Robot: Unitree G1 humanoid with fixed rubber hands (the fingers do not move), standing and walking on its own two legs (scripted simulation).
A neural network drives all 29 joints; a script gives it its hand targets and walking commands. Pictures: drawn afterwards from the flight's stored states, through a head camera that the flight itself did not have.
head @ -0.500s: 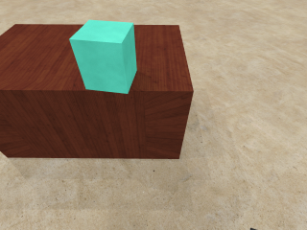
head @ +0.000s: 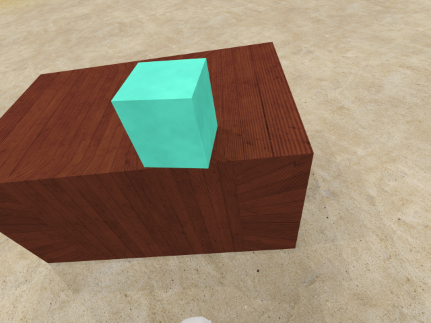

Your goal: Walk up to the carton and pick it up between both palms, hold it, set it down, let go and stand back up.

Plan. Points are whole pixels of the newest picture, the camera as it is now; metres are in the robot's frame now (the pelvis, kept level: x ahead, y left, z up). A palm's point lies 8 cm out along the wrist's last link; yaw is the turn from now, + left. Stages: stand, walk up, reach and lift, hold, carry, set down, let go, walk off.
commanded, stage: walk up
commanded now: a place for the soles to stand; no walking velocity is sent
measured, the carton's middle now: (173, 115) +0.70 +0.15 +0.02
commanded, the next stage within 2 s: none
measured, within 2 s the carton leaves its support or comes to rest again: neither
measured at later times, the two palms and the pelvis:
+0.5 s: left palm (53, 295) +0.24 +0.41 -0.10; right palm out of the picture +0.15 -0.11 -0.11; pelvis +0.12 +0.16 +0.00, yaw -2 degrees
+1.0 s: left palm (58, 272) +0.29 +0.41 -0.09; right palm (288, 296) +0.21 -0.10 -0.09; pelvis +0.14 +0.17 +0.01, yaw -7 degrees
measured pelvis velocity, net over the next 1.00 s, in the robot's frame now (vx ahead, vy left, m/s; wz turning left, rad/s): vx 0.14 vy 0.17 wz -0.12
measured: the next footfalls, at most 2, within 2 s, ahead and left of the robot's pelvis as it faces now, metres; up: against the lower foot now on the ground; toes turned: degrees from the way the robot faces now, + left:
left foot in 0.22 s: +0.19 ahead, +0.26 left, +0.00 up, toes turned +7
right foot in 0.58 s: +0.22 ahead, +0.05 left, +0.00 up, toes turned -3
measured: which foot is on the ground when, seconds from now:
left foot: up 0.00-0.20, down 0.22-1.00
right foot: down 0.00-0.24, up 0.26-0.56, down 0.58-1.00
